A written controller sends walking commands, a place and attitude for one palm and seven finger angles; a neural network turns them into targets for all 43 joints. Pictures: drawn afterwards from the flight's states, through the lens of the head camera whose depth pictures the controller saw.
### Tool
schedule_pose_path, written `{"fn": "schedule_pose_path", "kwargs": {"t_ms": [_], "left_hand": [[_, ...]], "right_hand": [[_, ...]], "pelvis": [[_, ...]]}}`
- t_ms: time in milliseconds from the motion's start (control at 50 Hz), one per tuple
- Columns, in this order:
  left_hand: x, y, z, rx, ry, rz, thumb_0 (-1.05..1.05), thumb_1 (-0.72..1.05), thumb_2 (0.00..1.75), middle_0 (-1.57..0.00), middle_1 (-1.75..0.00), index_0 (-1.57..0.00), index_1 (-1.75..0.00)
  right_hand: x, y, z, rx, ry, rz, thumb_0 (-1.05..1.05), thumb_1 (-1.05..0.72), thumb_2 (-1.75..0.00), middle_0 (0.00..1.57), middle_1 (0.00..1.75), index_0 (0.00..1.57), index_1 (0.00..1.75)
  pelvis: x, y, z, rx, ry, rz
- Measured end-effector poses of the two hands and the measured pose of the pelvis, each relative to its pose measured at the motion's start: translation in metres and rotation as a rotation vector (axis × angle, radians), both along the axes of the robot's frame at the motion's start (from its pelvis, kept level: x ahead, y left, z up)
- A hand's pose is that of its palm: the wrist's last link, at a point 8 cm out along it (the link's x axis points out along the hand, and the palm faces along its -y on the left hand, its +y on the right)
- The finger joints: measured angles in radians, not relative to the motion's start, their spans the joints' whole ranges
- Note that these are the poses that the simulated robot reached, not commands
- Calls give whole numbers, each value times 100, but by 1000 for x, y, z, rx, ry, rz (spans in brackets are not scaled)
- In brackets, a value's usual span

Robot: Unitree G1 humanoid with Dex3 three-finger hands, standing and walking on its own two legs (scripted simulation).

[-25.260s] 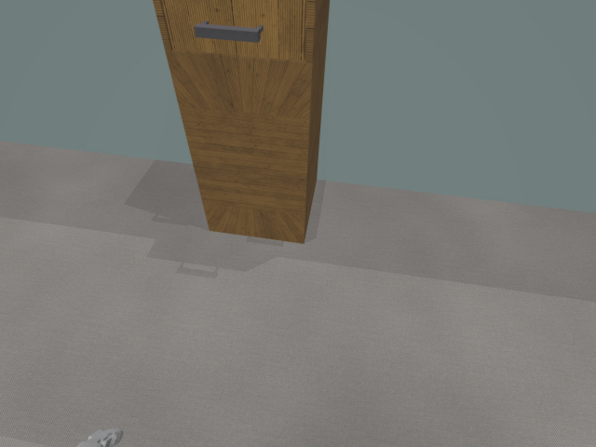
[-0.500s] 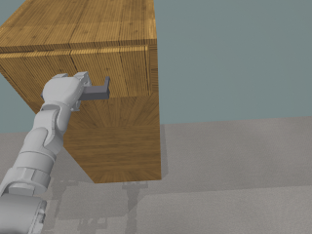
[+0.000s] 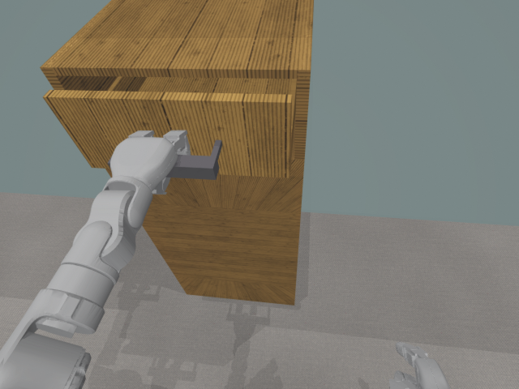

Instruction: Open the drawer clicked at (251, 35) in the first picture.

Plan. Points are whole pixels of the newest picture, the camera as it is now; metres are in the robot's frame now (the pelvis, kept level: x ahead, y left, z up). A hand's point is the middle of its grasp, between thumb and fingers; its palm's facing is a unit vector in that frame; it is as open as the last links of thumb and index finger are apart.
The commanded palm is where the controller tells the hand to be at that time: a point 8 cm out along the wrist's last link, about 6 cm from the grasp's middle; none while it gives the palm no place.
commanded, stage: pull the drawer open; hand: left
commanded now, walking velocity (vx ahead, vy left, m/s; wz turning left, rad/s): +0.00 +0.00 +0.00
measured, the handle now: (168, 155) +0.44 +0.19 +0.13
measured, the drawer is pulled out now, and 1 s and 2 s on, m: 0.05 0.15 0.15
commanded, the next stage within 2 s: none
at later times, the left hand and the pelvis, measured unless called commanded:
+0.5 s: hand (155, 191) +0.38 +0.20 +0.10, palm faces +0.02 -0.07 -1.00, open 5.9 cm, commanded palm +0.33 +0.21 +0.16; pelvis -0.03 -0.01 +0.00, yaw -3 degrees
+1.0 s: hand (138, 234) +0.30 +0.20 +0.11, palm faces +0.04 -0.13 -0.99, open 6.1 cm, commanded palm +0.28 +0.21 +0.16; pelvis +0.00 +0.01 +0.00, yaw -3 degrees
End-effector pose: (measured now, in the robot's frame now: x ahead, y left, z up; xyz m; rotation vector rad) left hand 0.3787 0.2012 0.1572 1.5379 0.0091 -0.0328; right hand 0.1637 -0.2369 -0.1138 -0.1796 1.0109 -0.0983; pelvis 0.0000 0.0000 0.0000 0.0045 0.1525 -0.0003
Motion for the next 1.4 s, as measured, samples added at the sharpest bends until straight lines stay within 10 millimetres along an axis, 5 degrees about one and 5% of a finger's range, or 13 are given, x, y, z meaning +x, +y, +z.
{"fn": "schedule_pose_path", "kwargs": {"t_ms": [120,360,460,580,840,980,1140,1400], "left_hand": [[1,0,1,8,47,12,-1,66,82,-41,-135,-42,-135],[-2,0,1,-13,12,-18,1,66,78,-41,-135,-42,-134],[-16,1,0,-25,-36,-33,2,66,78,-41,-135,-42,-134],[-36,3,-1,-47,-74,-41,4,65,79,-41,-135,-42,-134],[-76,5,0,-78,-73,-35,5,63,78,-41,-135,-42,-135],[-98,6,0,-96,-70,-25,6,62,76,-41,-135,-42,-135],[-105,5,-1,-53,-80,9,2,63,82,-42,-135,-42,-135],[-102,4,0,-25,-6,41,-1,65,81,-41,-135,-42,-135]], "right_hand": [[-29,-9,-6,-7,32,-34,1,-90,-90,20,30,20,30],[-119,-44,-11,-54,143,-168,1,-90,-90,20,30,20,30],[-134,-47,-10,-45,150,-208,1,-91,-90,20,30,20,30],[-112,-37,-6,-23,89,-195,1,-91,-90,20,30,20,30],[9,9,27,55,-186,-31,1,-91,-90,20,30,20,30],[45,26,37,85,-236,59,1,-90,-90,20,30,20,30],[44,29,18,57,-142,128,1,-90,-90,20,30,20,30],[-13,-1,6,24,-92,52,1,-90,-90,20,30,20,30]], "pelvis": [[-11,-7,-1,3,-10,6],[-33,-12,-2,3,-11,-28],[-31,-8,-1,4,-12,-52],[-25,-1,0,2,-28,-62],[-7,9,4,1,-58,-57],[1,7,5,1,-63,-48],[-4,0,3,2,-66,-4],[-32,-19,2,11,-97,8]]}}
